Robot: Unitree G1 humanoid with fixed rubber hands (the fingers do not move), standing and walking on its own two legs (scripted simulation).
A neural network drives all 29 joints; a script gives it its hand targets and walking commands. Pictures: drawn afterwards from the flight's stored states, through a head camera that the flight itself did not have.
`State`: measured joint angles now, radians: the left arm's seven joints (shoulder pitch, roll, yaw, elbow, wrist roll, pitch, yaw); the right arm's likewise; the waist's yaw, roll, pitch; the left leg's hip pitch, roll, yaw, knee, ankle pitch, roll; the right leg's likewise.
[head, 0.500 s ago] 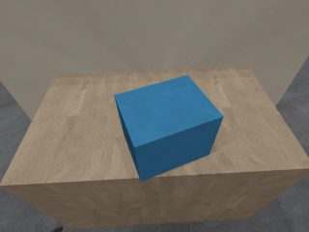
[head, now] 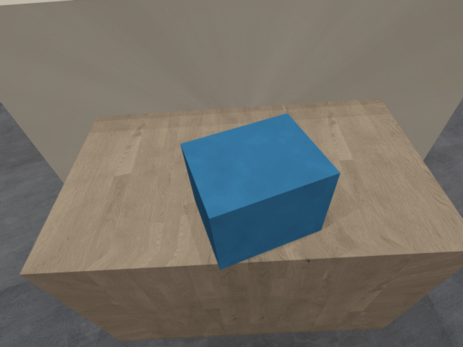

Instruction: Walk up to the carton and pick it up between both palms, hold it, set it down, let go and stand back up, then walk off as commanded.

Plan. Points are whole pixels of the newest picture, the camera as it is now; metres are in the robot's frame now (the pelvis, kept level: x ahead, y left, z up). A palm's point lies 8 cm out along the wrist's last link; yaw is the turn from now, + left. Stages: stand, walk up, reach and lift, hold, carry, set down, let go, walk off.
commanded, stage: walk up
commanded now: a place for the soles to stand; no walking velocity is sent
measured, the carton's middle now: (254, 189) +0.46 -0.01 -0.02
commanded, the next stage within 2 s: none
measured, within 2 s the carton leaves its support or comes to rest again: neither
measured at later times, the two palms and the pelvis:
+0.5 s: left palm out of the picture +0.11 +0.29 -0.08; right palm out of the picture +0.12 -0.33 -0.11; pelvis +0.03 -0.03 +0.01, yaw +0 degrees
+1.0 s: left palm out of the picture +0.12 +0.33 -0.10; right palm out of the picture +0.15 -0.29 -0.10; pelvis +0.05 +0.02 +0.01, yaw +1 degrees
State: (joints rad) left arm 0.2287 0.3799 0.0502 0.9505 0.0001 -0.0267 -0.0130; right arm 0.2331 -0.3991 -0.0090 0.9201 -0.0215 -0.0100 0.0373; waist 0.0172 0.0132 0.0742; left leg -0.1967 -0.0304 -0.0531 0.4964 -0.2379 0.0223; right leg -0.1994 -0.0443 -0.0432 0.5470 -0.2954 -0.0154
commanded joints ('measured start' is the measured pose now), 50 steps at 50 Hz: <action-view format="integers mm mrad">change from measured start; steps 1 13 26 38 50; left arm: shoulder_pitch -51 9 -150 -123 -114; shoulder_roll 215 250 239 206 202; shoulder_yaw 44 55 45 36 17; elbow -105 -36 -71 -11 26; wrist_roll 18 20 -3 14 15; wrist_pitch -3 -48 -20 -26 -29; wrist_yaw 9 42 20 6 12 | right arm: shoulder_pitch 20 -68 -27 -101 -139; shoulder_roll -308 -133 -151 -194 -191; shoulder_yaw -101 -26 -50 -43 -33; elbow -45 -93 14 -1 -3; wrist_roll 3 41 -5 -8 11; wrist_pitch -57 -21 -12 -29 -22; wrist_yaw -36 -47 -33 -19 -24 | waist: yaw -29 17 -15 9 -3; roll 103 -91 -141 58 17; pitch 47 -164 -122 -127 -166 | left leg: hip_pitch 58 -252 39 -49 -2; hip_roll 349 -2 33 132 148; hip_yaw -456 12 27 -155 -134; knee -269 201 -95 -184 -162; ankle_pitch -129 -141 90 -13 97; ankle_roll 237 -25 -12 40 53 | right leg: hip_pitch -325 323 36 94 102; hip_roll -2 -290 -180 -61 -84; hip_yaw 55 354 99 69 48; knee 302 -216 -90 -142 -182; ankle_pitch -227 619 330 15 118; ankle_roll -12 -143 -88 -18 -6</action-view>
